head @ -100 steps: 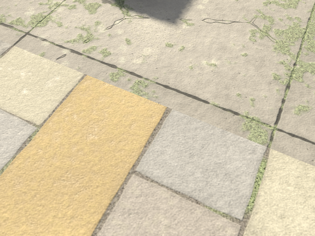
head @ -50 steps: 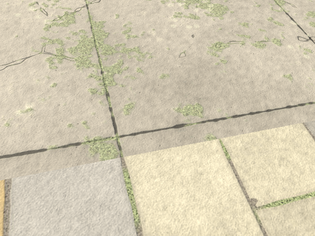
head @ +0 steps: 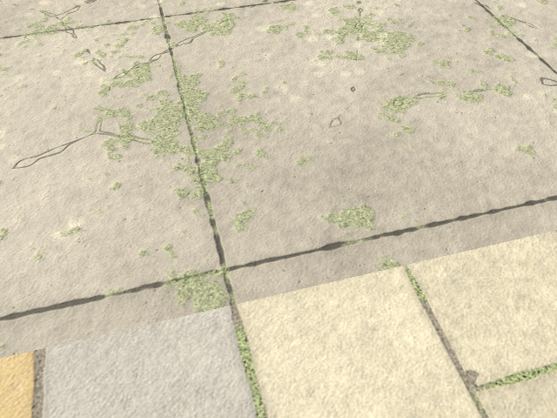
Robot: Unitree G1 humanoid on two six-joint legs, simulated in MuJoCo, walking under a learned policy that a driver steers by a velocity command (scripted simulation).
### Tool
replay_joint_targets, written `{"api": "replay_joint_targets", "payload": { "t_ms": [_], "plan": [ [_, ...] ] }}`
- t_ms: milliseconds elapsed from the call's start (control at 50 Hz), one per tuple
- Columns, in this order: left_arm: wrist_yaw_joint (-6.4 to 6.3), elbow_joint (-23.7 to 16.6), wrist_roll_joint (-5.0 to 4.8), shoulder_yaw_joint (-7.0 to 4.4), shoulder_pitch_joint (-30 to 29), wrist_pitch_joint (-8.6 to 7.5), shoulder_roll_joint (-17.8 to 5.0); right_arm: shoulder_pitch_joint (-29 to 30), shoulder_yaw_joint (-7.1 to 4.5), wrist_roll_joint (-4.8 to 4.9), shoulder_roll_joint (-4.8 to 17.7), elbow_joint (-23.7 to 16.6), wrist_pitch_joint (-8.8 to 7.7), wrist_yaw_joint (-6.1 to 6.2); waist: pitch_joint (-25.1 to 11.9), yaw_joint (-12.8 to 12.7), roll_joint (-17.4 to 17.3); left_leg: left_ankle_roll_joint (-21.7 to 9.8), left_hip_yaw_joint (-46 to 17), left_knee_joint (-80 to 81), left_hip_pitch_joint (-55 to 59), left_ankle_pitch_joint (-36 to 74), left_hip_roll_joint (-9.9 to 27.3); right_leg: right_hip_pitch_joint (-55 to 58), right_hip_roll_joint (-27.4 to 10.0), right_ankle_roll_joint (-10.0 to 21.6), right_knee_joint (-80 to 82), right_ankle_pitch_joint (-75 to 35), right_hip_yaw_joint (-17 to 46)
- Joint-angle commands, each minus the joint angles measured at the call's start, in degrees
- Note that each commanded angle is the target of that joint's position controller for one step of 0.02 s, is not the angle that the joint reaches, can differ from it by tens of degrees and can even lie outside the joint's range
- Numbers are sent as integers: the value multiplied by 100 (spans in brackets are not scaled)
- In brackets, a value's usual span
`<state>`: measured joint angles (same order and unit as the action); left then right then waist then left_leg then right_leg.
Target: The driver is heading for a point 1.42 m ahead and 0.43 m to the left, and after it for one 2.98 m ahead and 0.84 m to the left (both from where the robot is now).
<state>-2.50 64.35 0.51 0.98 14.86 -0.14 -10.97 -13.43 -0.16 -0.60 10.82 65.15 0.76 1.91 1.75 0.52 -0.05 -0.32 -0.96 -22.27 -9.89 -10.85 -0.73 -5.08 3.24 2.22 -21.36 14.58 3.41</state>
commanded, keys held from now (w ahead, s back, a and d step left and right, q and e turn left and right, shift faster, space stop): shift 0.06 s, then w+shift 0.10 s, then shift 0.84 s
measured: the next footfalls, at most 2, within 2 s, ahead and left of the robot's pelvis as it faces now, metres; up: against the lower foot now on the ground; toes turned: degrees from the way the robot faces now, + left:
left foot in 0.34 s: +0.13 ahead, +0.13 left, +0.00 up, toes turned +2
right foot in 0.68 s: +0.18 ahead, -0.06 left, +0.00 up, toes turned -1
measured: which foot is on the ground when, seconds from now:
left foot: down 0.00-0.12, up 0.14-0.32, down 0.34-1.00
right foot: down 0.00-0.34, up 0.36-0.66, down 0.68-1.00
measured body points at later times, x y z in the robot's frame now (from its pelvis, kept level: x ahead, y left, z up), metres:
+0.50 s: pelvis +0.09 +0.06 +0.00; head +0.11 +0.08 +0.45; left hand +0.07 +0.29 -0.17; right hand +0.10 -0.18 -0.15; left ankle +0.09 +0.13 -0.74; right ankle +0.03 -0.07 -0.69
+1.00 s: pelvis +0.15 +0.05 +0.00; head +0.16 +0.06 +0.45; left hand +0.15 +0.27 -0.17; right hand +0.12 -0.16 -0.16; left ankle +0.09 +0.13 -0.74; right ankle +0.14 -0.06 -0.74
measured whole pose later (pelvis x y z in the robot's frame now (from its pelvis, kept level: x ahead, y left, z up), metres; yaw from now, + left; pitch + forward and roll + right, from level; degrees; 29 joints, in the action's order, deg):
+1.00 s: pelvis +0.15 +0.05 +0.00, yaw +0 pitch -1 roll -1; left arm -3.1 66.7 0.2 0.3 14.1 -0.2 -7.9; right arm -19.0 0.7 -0.6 7.8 64.9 -1.1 3.0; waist 2.4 0.2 0.0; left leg -3.7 3.1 -21.1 -2.3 -17.4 -2.5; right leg -8.2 0.8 0.7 -23.4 13.7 -1.5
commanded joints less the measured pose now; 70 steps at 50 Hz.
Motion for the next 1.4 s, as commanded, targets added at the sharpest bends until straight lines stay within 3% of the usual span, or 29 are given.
{"api": "replay_joint_targets", "payload": {
  "t_ms": [20, 60, 80, 100, 120, 140, 160, 180, 220, 240, 280, 320, 340, 360, 380, 400, 420, 440, 480, 520, 560, 640, 660, 700, 720, 760, 820, 900, 1400],
  "plan": [
    [-23, -30, 1, -77, 302, -31, -510, -266, -65, 0, 505, -27, -29, 26, 155, 4, 9, -170, -478, 234, 224, 682, 521, -517, -676, 130, 402, -926, 524],
    [-26, 3, 2, -74, 339, -32, -477, -289, -59, 0, 477, 4, -30, 32, 164, 2, 6, -171, -477, 228, 213, 684, 520, -515, -675, 129, 393, -933, 517],
    [-22, 36, 15, -99, 475, -20, -518, -365, -68, -10, 478, 21, -19, 26, -73, -27, 52, -216, -364, 130, 247, -331, 354, -453, -566, 205, 455, 227, 503],
    [-6, 5, 22, -195, 534, 24, -743, -342, -136, -25, 617, -43, 16, 3, 1, -69, 217, -332, -201, -231, -50, -1875, 93, -585, -486, 396, 426, 2001, 638],
    [33, -24, 57, -273, 710, 65, -910, -110, -181, -88, 723, -196, 45, -53, 386, -208, 337, -408, -265, -536, -834, -2861, 26, -717, -688, 635, 632, 3394, 1111],
    [53, -10, 48, -335, 967, 65, -1005, 286, -146, -127, 529, -443, 27, -120, 767, -401, 711, -362, -31, -1089, -1574, -2743, -90, -595, -1145, 931, 1041, 4147, 1859],
    [45, -9, 19, -380, 1026, 31, -1001, 771, -82, -127, 284, -730, -38, -167, 1145, -497, 1074, -267, 424, -1828, -2230, -1573, -50, -424, -1743, 1188, 1524, 4012, 2516],
    [36, 64, 87, -395, 1223, -16, -885, 845, -135, -170, 436, -774, -117, -173, 1132, -572, 873, -243, 254, -2373, -2573, -1442, 162, -211, -2032, 1333, 1741, 3282, 2790],
    [-3, 0, 129, -407, 1030, -136, -798, 484, -179, -142, 443, -706, -274, -216, 775, -294, 398, -204, 104, -2532, -2618, -1334, 310, 304, -1817, 1236, 1463, 1376, 2145],
    [-14, -33, 110, -399, 901, -182, -748, 347, -177, -98, 382, -688, -334, -240, 596, -190, 398, -195, 184, -2267, -2264, -1282, 258, 242, -1566, 1102, 1268, 697, 1647],
    [-5, -40, 101, -404, 707, -236, -756, 108, -178, -3, 303, -708, -363, -189, 563, 30, 809, -258, 392, -1336, -1041, -1074, 115, -511, -1309, 865, 753, -468, 1079],
    [5, -21, 60, -351, 748, -196, -593, -606, -229, 6, 284, -409, -325, -94, 405, 276, 485, -210, 655, -407, 409, -127, -218, -1214, -1013, 548, 52, -663, 745],
    [17, -32, 68, -279, 850, -230, -397, -963, -294, -56, 506, -336, -360, -40, 225, 376, 29, -217, 101, -104, 1123, 76, 225, -1616, -767, 335, -623, -568, 462],
    [28, -183, 57, -162, 976, -247, -42, -1433, -393, -100, 1094, -353, -394, -5, -156, 432, -1150, -480, -1620, 533, 1636, 292, 1562, -2189, -153, 62, -1976, 798, -201],
    [7, -194, 51, -264, 1052, -161, -316, -1838, -421, 12, 1292, -143, -299, -39, -305, 488, -1639, -1124, -2674, 806, 1307, 1098, 2314, -2283, 67, -22, -2961, 2231, -469],
    [13, -155, 123, -295, 943, -100, -438, -1391, -313, 7, 861, -242, -287, -58, 81, 180, -822, -1219, -2475, 752, 848, 1194, 2144, -2251, -231, -7, -3613, 1978, -178],
    [50, -126, 144, -235, 814, -74, -186, -909, -228, 0, 605, -408, -320, -68, 315, 65, -415, -1180, -1941, 747, 406, 1449, 1920, -2182, -375, -25, -3720, 1579, -113],
    [81, -90, 112, -194, 789, -73, -35, -546, -165, -35, 487, -533, -341, -48, 312, -95, -326, -1048, -1440, 822, 215, 1800, 1667, -1960, -522, -60, -3527, 1225, -101],
    [98, -25, 104, -183, 844, -43, -44, -411, -49, -69, 314, -533, -414, 16, 149, -248, -427, -983, -716, 686, 95, 3274, 1350, -1466, -540, -147, -3113, 868, -230],
    [65, 8, 35, -166, 854, 9, -45, -581, 37, -86, 255, -446, -459, 43, -76, -282, -465, -942, -371, 446, 272, 4183, 1216, -1184, -455, -195, -2535, 812, -327],
    [10, -16, -10, -136, 660, 64, -12, -707, 74, -65, 301, -379, -433, 71, -131, -220, -552, -930, -268, 292, 389, 4271, 1148, -1042, -390, -200, -1905, 744, -409],
    [-38, 5, -36, -86, 476, 121, 16, -743, 109, -2, 273, -308, -311, 88, -94, -216, -524, -804, -384, 207, 55, 3019, 1114, -382, -431, -144, -689, -303, -457],
    [-33, 15, 3, -72, 462, 105, -17, -727, 94, 21, 284, -302, -293, 79, -29, -263, -374, -635, -418, 262, -225, 2145, 1033, -19, -552, -119, -268, -1015, -304],
    [-18, 2, 72, -115, 377, 39, -323, -1022, 56, 11, 181, -287, -277, 45, 203, 11, 161, -427, -344, 485, -680, 385, 617, 319, -1065, -2, -278, -2001, 247],
    [-1, 74, 3, -126, 238, 55, -282, -1288, 96, 7, -71, -156, -227, 55, 393, 86, 620, -393, -254, 636, -391, 137, 485, -118, -1005, 106, -336, -1730, 218],
    [9, 70, 0, -90, 195, 26, -33, -1119, 50, -20, 90, -127, -208, 92, 510, -56, 422, -376, -270, 432, -79, 746, 546, -313, -897, 32, -147, -1644, 170],
    [-55, 145, -36, -112, 295, -29, -114, -1098, 32, -1, 90, -119, -234, 82, 165, -43, 184, -353, -251, 345, 290, 1504, 625, -84, -879, 40, -137, -2011, 125],
    [-65, 167, -39, -128, 277, -35, -119, -1096, 36, 1, 38, -55, -217, 106, 97, -38, -29, -328, -207, 353, 427, 1617, 629, -53, -881, 65, -124, -2047, 94],
    [-58, 374, -19, -89, 553, 13, 11, -1208, 77, -6, -19, 77, -196, 133, 336, -54, -35, -348, -262, 495, 317, 1172, 674, -242, -854, 12, 88, -1431, 56]
  ]
}}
